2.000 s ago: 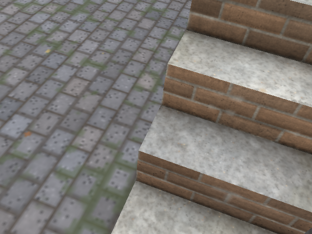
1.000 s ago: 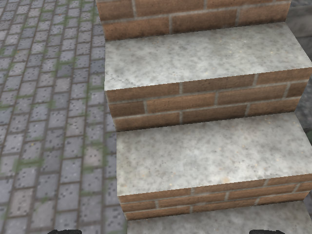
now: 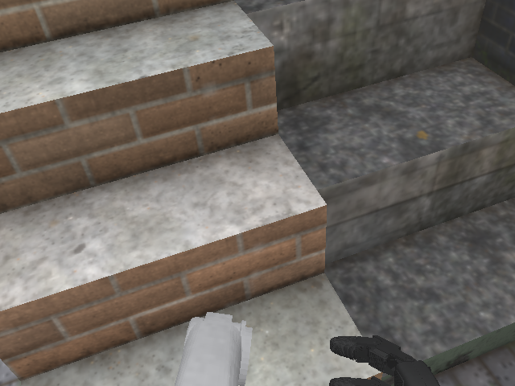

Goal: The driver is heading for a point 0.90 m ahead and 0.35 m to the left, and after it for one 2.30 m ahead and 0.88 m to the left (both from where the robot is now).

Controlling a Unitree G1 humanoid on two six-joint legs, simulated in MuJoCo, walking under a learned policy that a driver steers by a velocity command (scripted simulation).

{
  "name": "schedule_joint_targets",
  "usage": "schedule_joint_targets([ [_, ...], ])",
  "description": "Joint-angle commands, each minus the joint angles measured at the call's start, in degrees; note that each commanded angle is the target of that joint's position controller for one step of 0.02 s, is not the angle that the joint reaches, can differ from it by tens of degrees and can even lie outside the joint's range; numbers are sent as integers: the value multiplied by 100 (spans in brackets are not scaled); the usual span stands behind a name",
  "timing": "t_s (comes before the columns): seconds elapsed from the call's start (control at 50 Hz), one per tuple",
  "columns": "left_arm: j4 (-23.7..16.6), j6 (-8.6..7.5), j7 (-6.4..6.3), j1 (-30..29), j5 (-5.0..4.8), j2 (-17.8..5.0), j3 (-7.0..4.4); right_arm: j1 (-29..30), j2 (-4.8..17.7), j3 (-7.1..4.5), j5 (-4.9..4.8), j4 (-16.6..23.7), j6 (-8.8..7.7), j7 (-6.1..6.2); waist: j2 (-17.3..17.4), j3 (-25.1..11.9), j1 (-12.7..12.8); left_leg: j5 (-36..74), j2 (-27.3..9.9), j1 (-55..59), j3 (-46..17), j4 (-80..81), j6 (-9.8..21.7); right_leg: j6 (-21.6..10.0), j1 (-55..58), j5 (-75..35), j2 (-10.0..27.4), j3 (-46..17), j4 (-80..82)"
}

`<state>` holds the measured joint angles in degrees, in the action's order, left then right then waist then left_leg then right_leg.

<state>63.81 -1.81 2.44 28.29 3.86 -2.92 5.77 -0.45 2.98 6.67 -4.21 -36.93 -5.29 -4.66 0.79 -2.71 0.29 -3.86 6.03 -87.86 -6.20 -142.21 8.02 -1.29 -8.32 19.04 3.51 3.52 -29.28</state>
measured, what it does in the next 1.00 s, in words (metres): climbs, turning left: left foot 0.21 m higher, then right foot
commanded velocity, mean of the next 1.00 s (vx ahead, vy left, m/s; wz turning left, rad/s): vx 0.50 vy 0.00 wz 0.52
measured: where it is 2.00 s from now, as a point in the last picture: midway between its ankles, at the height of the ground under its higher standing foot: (147, 241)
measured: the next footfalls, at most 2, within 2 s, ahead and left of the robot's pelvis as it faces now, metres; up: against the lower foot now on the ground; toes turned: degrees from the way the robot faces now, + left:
left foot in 0.28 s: +0.21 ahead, +0.11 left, +0.21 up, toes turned +14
right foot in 0.64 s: +0.27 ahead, -0.12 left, +0.21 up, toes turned +19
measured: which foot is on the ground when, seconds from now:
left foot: up 0.00-0.26, down 0.28-0.64, up 0.66-0.94, down 0.96-1.00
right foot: down 0.00-0.22, up 0.24-0.62, down 0.64-1.00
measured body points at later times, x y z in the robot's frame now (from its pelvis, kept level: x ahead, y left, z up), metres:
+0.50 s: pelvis +0.16 +0.02 +0.17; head +0.12 -0.01 +0.61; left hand +0.28 +0.26 +0.09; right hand +0.29 -0.17 +0.02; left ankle +0.17 +0.10 -0.53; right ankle +0.20 -0.12 -0.39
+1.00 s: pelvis +0.29 +0.09 +0.22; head +0.32 +0.10 +0.67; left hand +0.12 +0.22 +0.07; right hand +0.60 +0.14 +0.20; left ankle +0.27 +0.23 -0.33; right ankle +0.24 -0.13 -0.52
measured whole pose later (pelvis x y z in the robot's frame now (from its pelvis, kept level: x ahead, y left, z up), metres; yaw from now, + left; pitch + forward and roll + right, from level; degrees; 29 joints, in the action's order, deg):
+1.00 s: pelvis +0.29 +0.09 +0.22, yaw +34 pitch +5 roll +4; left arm 61.5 -4.7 0.0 27.3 -0.4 -8.8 3.3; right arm 6.1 5.1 7.4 -2.8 -30.8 -1.9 -4.2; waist -4.0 -3.2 0.9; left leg -37.9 -0.2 -57.4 4.4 -91.7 1.6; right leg 2.0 3.8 12.1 12.0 12.3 -11.2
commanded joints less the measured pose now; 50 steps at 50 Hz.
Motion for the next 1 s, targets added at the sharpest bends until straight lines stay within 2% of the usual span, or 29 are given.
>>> schedule_joint_targets([
  [0.02, -235, -193, -146, -149, -14, -576, 5, 786, -85, 128, 20, 521, 94, 114, -775, 516, 57, 592, -459, 764, 1128, 617, -209, -425, -1418, -1268, 912, -399, 2018],
  [0.06, -53, -206, -174, 41, -137, -715, -18, 820, 24, 92, 24, 386, 143, 78, -775, 289, 138, 333, -684, 1041, 1472, 1746, -82, -388, -296, -2253, 876, 60, 2100],
  [0.1, 21, -110, -241, -56, -251, -849, -6, 455, 30, 39, 95, 63, 97, -60, -833, -265, -197, -199, -639, 2570, 1933, 3060, 237, -272, 341, -6510, 885, 864, 1619],
  [0.14, -214, -151, -443, -150, -500, -1697, -174, 635, 573, -126, 252, 97, 147, -113, -1645, -1009, -559, -1189, -162, 5571, 2433, 5432, 184, -786, 207, -11525, 1218, 711, 1544],
  [0.16, -210, -152, -472, -136, -415, -2075, -265, 169, 945, -321, 330, -67, 333, -89, -1837, -1106, -859, -1748, 13, 6007, 2240, 6612, 32, -895, 1004, -12271, 1531, 481, 971],
  [0.18, -318, -159, -428, 160, -380, -1992, -329, 376, 1107, -420, 375, -116, 444, -64, -1797, -1144, -538, -2207, 259, 6363, 2039, 7508, 55, -834, 1069, -12408, 1318, 652, 94],
  [0.2, -141, -234, -359, 1144, -379, -1345, -292, 593, 883, -414, 327, -96, 493, 44, -1265, -1403, -22, -2741, -200, 7714, 780, 7456, 470, -444, -658, -12182, 1070, 656, -878],
  [0.22, -187, -410, -317, 639, -353, -1583, -335, -367, 1283, -616, 334, -174, 711, 235, -976, -1971, -772, -3082, -371, 8043, 99, 8589, 467, -495, -571, -10193, 809, 589, -1138],
  [0.24, -518, -499, -113, 59, -340, -1370, -345, -686, 1113, -634, 400, -556, 826, 222, -381, -2063, -728, -2167, -705, 8709, -643, 9665, 522, -657, -1373, -4786, 450, 120, -1864],
  [0.26, -1105, -547, 64, -1130, -380, -1289, -356, -1033, 1346, -751, 683, -979, 849, 192, 217, -1655, -548, -2287, -777, 7829, -1228, 10547, 490, -775, -1225, -2060, -5, -184, -3164],
  [0.3, -1951, -658, 256, -2780, -370, -696, -302, -995, 699, -473, 1000, -1356, 675, 31, 447, -580, -255, -1137, -691, 6310, 27, 10002, 355, -1060, -2273, -635, -201, -736, -6166],
  [0.34, -2181, -609, 356, -1990, -280, -595, -225, -580, 680, -417, 639, -1274, 445, 3, 586, -48, 446, -4152, -1437, 5014, -1865, 11354, 897, -842, -3336, -295, -481, -883, -7448],
  [0.38, -2104, -659, 281, -1721, -140, -673, -99, -754, 1086, -513, 408, -1545, 303, -101, 35, 322, 596, -4259, -1460, 5298, -2221, 11681, 784, -680, -4078, -459, -460, -918, -7630],
  [0.46, -2074, -689, 109, -1953, -119, -917, -33, -815, 1297, -538, 442, -1656, 178, -9, -24, 497, 584, -3721, -1421, 5596, -2272, 11893, 943, -356, -4716, -464, -276, -473, -7023],
  [0.5, -2248, -700, -139, -2309, -192, -911, 98, -592, 1650, -676, 509, -1437, 275, 225, 348, 265, 540, -3258, -1188, 4831, -1586, 12322, 872, -264, -3065, 1177, -318, 1, -4637],
  [0.54, -1983, -538, -272, -2019, -304, -1149, -61, -396, 1775, -762, 552, -1177, 441, 480, 655, -65, 597, -2627, -981, 4436, -1144, 12653, 776, -216, -921, 747, -375, 357, -2134],
  [0.58, -1527, -435, -345, -1199, -443, -1313, -242, -210, 1688, -755, 505, -978, 435, 447, 689, -34, 736, -2515, -967, 5117, -1147, 11761, 867, -235, -456, -737, -270, 87, -605],
  [0.6, -1448, -455, -298, -1069, -408, -1345, -310, -315, 1314, -682, 444, -864, 400, 282, 97, 74, 577, -1718, -504, 5685, -870, 10863, 681, -287, -364, -1072, -167, -193, 191],
  [0.64, -1272, -459, -197, -735, -231, -1106, -266, -210, 983, -663, 428, -677, 191, 58, -619, -241, 435, -1222, -3, 4458, -372, 7735, 297, -406, 1302, -2644, 670, -1155, 670],
  [0.66, -1161, -427, -255, 4, -219, -1543, -367, -535, 594, -574, 477, -606, -62, -80, -1628, -965, 292, -2140, 496, 2789, -358, 5414, -79, -839, 2926, -5861, 1870, -2515, 77],
  [0.68, -1481, -463, -328, -11, -37, -1949, -510, -1047, 975, -604, 324, -651, -128, -186, -1558, -1883, 241, -2491, 67, 2421, -170, 3496, -561, -2146, 3010, -3473, 2892, -3982, 705],
  [0.72, -1585, -349, -456, -1231, -7, -1121, -350, -177, 967, -584, 146, -202, 20, -106, -239, -136, -262, -1822, -702, 1711, -347, 2054, -737, -1396, 1039, 149, 2025, -2671, 1303],
  [0.76, -1285, -307, -416, -749, -149, -908, -319, 283, 655, -377, 194, 100, 95, -42, -164, 789, -39, -1862, -605, 1561, -187, 2124, -754, -1102, 488, -559, 1583, -1678, 1594],
  [0.86, -766, -503, -325, 77, -106, -844, -313, 1029, 236, -141, 75, 945, 117, -71, -548, 874, 111, -2014, -872, -280, -338, 812, -272, -807, 1727, -2140, 1753, -602, 1841],
  [0.9, -928, -537, -317, -515, -159, -1012, -338, 1014, 536, -163, 186, 1117, 166, -72, -179, 653, -146, -1013, -1066, 1122, 205, 2528, -376, -656, 575, -2370, 1416, 270, 2142],
  [0.94, -952, -418, -340, -1051, -340, -1211, -344, 1531, 466, 49, 400, 1435, 252, -13, -167, 259, -392, -357, -1079, 4176, 1377, 5584, -488, -745, -1429, -2831, 945, 953, 2920],
  [0.96, -530, -372, -388, -128, -620, -1863, -473, 1469, 229, 157, 188, 1480, 246, 88, -1050, -381, -331, -2894, -293, 6329, 2107, 6915, -440, -1059, -1766, -5464, 899, 890, 2849],
  [0.98, -339, -363, -251, 455, -579, -1982, -458, 569, 716, -99, 20, 1197, 264, 130, -1040, -1346, -681, -2285, 135, 7711, 2059, 7106, -186, -1065, -901, -9504, 1003, 976, 1381],
  [1.0, -538, -398, -127, 176, -487, -2480, -608, -283, 1284, -347, -2, 952, 311, 142, -1285, -1939, -1142, -1504, 50, 7988, 1471, 8347, -12, -731, 146, -10557, 969, 791, 144],
])
Keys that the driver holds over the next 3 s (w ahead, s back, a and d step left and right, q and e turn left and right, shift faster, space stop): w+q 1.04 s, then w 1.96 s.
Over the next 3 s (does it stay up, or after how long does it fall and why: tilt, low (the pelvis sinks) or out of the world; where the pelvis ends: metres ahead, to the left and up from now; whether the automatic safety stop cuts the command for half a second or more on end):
stays up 0.76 0.23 0.66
